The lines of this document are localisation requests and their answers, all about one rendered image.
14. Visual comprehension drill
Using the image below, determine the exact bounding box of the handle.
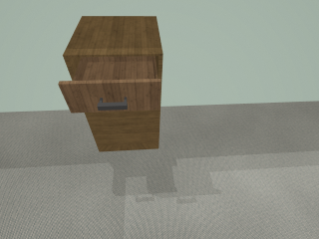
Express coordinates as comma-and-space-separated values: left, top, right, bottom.
97, 97, 128, 111

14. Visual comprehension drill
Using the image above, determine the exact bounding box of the cabinet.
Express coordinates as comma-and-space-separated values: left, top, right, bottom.
63, 16, 163, 152

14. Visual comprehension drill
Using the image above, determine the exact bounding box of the drawer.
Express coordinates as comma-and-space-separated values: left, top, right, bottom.
58, 56, 161, 114

